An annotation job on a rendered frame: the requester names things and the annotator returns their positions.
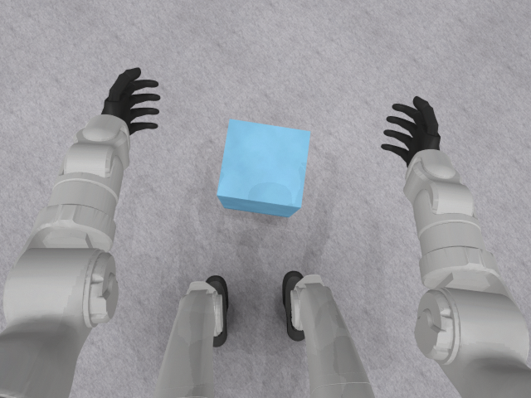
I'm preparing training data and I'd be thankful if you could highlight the robot right forearm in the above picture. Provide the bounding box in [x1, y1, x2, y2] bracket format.
[403, 149, 529, 360]

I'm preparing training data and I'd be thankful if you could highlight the robot left forearm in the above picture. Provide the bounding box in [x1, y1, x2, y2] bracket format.
[2, 114, 130, 320]

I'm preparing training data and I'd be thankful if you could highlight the robot right hand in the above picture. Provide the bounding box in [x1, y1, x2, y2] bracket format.
[381, 96, 441, 167]

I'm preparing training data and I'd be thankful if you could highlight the right robot foot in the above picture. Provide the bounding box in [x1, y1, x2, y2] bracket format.
[282, 271, 305, 342]

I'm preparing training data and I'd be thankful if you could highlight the robot left hand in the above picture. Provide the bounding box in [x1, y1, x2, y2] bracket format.
[101, 67, 160, 136]

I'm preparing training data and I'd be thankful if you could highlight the robot left shin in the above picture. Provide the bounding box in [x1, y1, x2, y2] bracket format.
[178, 281, 220, 335]

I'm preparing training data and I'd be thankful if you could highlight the carton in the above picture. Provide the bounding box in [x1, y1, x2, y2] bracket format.
[217, 119, 310, 217]

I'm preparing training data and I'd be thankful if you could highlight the robot left upper arm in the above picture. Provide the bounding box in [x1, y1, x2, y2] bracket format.
[0, 248, 119, 398]

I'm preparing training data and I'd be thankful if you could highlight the robot right upper arm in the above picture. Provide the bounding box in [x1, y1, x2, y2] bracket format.
[414, 287, 531, 398]

